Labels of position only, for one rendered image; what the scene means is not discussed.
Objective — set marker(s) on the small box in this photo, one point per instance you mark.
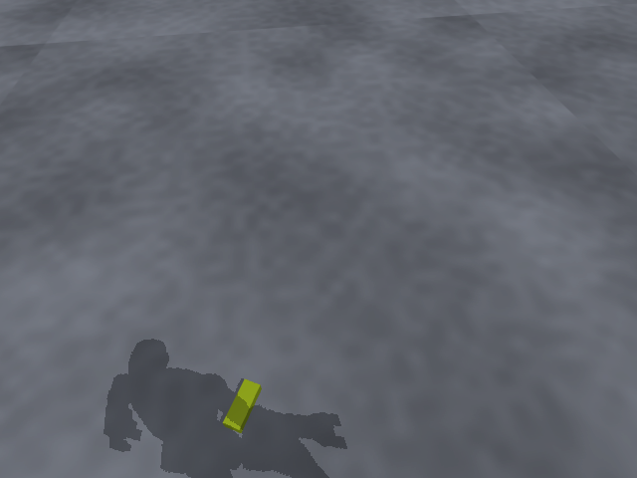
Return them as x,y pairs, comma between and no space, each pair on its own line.
242,406

